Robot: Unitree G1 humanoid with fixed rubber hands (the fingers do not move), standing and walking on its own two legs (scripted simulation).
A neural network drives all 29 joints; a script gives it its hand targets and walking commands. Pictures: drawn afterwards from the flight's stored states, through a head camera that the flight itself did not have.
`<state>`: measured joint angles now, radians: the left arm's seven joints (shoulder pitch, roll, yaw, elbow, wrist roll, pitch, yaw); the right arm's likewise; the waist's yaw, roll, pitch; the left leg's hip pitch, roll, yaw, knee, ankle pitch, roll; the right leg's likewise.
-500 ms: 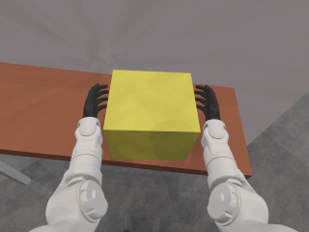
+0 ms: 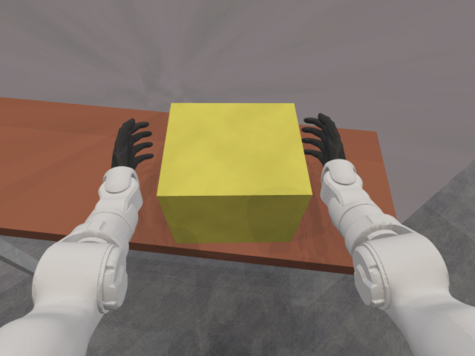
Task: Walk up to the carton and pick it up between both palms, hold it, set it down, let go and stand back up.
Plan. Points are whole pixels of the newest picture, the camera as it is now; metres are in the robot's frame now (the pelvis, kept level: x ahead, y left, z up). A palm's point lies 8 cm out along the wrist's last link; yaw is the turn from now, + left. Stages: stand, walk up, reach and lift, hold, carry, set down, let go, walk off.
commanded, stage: set down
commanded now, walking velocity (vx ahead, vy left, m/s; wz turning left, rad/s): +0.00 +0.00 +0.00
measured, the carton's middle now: (233, 175) +0.44 +0.07 +0.01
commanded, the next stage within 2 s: none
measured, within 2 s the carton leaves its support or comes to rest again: neither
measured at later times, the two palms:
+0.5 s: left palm (113, 145) +0.41 +0.26 +0.10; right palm (364, 140) +0.46 -0.14 +0.12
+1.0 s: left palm (95, 128) +0.40 +0.27 +0.15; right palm (389, 110) +0.46 -0.15 +0.18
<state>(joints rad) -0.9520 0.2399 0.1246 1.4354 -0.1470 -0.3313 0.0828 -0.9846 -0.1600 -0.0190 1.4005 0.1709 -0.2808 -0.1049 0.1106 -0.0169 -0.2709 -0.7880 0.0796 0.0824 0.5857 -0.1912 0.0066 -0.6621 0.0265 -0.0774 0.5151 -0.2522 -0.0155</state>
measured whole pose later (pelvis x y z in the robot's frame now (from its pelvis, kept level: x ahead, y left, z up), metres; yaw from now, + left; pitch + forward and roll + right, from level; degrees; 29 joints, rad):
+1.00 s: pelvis -0.01 -0.01 +0.02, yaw +2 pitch +13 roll -1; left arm -0.90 0.38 -0.02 0.97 -0.26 0.15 0.00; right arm -1.01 -0.37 0.14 1.14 0.46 0.08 -0.04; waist 0.08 -0.04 -0.19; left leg -0.53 0.05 0.02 0.42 -0.12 -0.01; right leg -0.41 0.03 -0.09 0.38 -0.20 -0.03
